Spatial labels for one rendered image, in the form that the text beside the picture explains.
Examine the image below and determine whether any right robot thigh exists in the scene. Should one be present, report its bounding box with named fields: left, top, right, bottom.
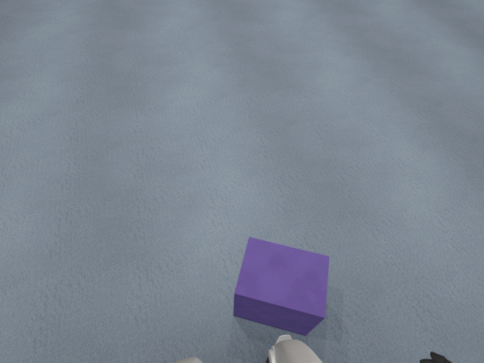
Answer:
left=268, top=340, right=323, bottom=363

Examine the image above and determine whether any right robot shin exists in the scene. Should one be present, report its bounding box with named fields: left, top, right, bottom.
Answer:
left=276, top=335, right=292, bottom=343

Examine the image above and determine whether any carton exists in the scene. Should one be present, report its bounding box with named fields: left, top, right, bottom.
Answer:
left=233, top=237, right=330, bottom=336

